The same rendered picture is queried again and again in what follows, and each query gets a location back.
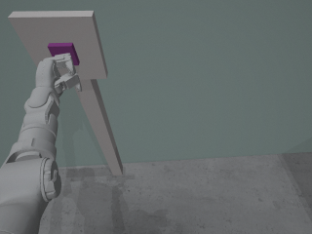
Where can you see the left robot forearm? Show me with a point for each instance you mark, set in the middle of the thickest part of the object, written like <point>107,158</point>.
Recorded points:
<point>39,130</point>

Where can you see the robot left hand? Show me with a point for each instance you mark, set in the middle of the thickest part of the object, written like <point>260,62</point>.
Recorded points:
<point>47,74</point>

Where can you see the robot left upper arm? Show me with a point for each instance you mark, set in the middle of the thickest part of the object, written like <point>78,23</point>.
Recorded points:
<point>26,188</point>

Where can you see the panel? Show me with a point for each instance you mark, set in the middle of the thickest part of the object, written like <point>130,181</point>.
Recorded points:
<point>36,29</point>

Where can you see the button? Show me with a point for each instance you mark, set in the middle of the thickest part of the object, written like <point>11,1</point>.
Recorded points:
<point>64,48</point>

